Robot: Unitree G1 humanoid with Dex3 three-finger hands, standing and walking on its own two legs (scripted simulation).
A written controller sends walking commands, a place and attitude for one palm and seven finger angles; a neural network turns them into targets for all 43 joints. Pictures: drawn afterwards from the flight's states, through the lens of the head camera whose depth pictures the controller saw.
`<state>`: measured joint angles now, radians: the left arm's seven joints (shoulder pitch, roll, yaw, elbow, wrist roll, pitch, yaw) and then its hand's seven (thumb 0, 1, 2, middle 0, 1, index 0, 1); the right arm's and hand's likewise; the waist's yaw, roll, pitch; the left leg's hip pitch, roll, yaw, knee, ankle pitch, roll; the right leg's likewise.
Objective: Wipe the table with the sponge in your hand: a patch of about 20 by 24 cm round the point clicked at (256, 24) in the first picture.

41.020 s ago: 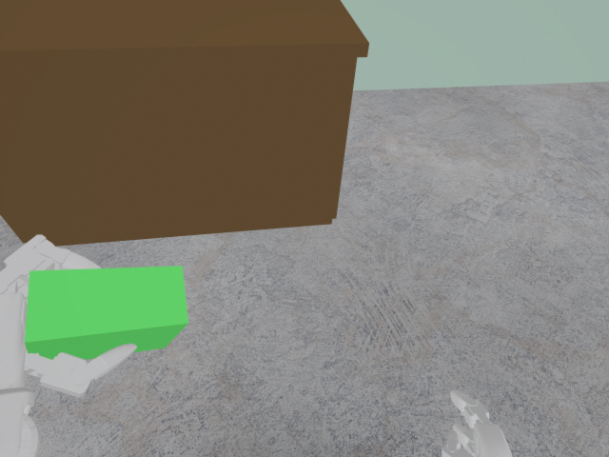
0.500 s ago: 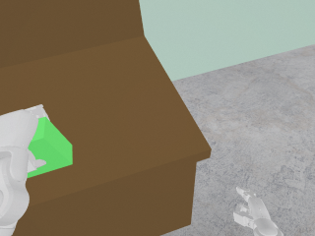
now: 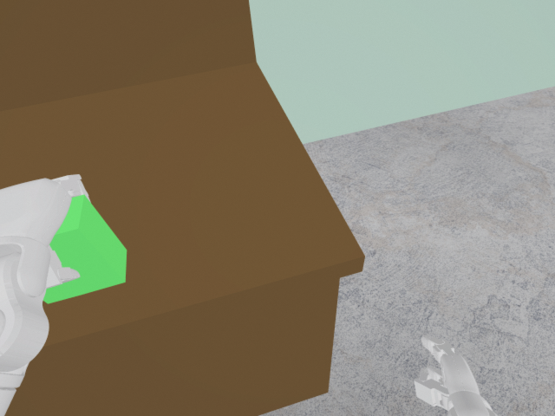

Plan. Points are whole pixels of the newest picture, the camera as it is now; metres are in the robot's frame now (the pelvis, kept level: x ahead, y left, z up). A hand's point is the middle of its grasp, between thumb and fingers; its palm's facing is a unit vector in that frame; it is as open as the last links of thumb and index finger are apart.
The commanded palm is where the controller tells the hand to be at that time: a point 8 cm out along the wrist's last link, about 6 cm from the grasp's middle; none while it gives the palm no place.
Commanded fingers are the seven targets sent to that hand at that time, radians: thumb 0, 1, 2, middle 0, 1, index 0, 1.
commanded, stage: lift the sponge slowly off the table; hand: left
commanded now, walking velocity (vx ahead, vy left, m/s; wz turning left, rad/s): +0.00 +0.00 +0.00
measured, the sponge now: (74, 260) +0.25 +0.33 +0.11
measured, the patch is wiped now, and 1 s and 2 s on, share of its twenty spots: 1.00 1.00 1.00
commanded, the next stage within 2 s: bring the sponge back beside the body in 1.56 s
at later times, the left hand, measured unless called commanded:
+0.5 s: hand (48, 224) +0.26 +0.33 +0.19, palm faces +0.08 +0.00 -1.00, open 10.2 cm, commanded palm +0.22 +0.33 +0.26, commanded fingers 0.00 0.10 1.30 -1.20 -1.60 -1.20 -1.60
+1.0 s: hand (31, 209) +0.26 +0.33 +0.22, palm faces +0.09 +0.02 -1.00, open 10.2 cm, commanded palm +0.22 +0.33 +0.29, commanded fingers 0.00 0.10 1.30 -1.20 -1.60 -1.20 -1.60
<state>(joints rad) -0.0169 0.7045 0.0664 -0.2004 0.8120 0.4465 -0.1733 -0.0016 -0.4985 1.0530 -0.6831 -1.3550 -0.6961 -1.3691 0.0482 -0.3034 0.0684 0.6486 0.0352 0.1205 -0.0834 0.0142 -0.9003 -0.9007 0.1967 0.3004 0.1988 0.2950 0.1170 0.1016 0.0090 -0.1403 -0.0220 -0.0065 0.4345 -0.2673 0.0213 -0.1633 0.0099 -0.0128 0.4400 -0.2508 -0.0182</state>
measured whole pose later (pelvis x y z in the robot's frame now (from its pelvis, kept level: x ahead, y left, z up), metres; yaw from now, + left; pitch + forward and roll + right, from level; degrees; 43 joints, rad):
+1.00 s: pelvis -0.02 -0.01 +0.00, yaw +1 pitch -3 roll +0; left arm -0.28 0.77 0.03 -0.06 0.81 0.43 -0.28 0.00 -0.52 1.05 -0.72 -1.32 -0.73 -1.33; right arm 0.03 -0.30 0.08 0.66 0.05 0.10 -0.12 0.01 -0.90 -0.90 0.20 0.30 0.20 0.30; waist 0.13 0.11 0.02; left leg -0.14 -0.02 -0.03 0.42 -0.22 0.01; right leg -0.16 0.01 -0.04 0.43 -0.22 -0.03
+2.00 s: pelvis -0.02 -0.01 +0.00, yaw +0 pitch -2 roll +1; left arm -0.23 0.80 0.06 -0.26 0.76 0.53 -0.30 0.00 -0.52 1.05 -0.72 -1.32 -0.73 -1.33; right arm 0.03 -0.30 0.08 0.63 0.05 0.13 -0.10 0.02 -0.90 -0.90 0.20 0.30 0.20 0.29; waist 0.15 0.12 0.01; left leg -0.16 -0.02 -0.01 0.45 -0.24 0.01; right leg -0.20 0.01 -0.01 0.48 -0.24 -0.03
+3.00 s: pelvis -0.05 -0.02 +0.00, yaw -2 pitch -7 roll +1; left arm 0.08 0.71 0.08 -0.59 0.68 0.58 -0.14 0.00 -0.52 1.05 -0.72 -1.32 -0.73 -1.33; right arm 0.01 -0.28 0.09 0.61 0.05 0.11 -0.10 0.02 -0.90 -0.90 0.20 0.30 0.20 0.29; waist 0.18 0.13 0.02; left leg -0.12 0.00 0.02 0.46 -0.23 -0.01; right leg -0.16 0.04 0.01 0.50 -0.22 -0.04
